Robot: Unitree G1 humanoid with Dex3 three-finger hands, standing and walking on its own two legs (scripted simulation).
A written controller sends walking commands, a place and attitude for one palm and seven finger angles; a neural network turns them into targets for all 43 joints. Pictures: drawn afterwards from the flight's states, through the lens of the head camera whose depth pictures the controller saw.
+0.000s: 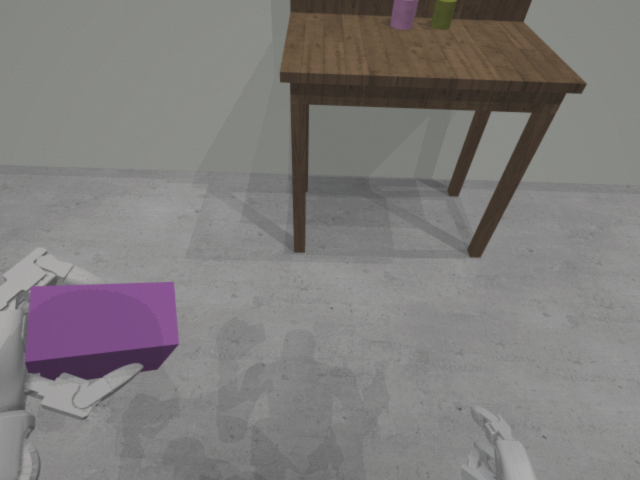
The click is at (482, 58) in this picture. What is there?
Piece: table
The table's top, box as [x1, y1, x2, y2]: [280, 12, 586, 93]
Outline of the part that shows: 280,68 280,81 284,82 581,93 586,84 523,22 452,19 450,27 448,29 439,30 432,28 429,25 431,18 414,17 413,24 410,29 400,30 395,29 389,25 390,16 290,12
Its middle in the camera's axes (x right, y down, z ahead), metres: +0.31 -0.62 +1.25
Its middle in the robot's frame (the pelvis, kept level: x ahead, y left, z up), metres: +1.36 -0.24 +0.00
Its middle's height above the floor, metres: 0.77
